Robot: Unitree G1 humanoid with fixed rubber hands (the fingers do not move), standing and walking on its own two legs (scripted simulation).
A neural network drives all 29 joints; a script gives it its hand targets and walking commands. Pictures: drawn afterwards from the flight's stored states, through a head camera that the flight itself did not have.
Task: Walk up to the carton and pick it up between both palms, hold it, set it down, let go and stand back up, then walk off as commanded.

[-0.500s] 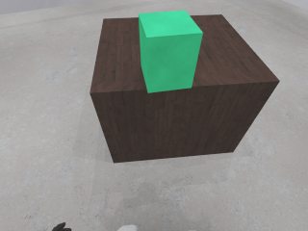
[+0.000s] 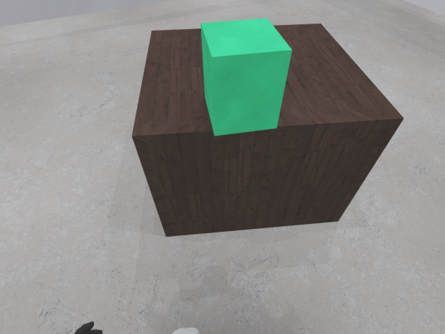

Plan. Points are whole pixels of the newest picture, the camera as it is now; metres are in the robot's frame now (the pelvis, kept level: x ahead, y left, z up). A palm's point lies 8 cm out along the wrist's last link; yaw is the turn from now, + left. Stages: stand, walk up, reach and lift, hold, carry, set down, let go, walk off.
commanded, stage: stand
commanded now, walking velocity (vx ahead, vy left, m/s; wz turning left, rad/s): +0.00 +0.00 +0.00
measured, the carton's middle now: (240, 78) +0.79 +0.00 +0.05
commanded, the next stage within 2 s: none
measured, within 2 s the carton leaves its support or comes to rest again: neither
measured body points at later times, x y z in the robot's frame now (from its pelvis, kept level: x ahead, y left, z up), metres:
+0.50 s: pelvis +0.01 -0.01 +0.00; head +0.02 -0.01 +0.45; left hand +0.10 +0.29 -0.11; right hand +0.11 -0.29 -0.12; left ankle +0.05 +0.13 -0.71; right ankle +0.03 -0.13 -0.71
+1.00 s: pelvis +0.01 -0.01 +0.00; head +0.02 -0.01 +0.45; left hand +0.10 +0.29 -0.11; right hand +0.11 -0.30 -0.12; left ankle +0.05 +0.13 -0.71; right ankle +0.03 -0.13 -0.71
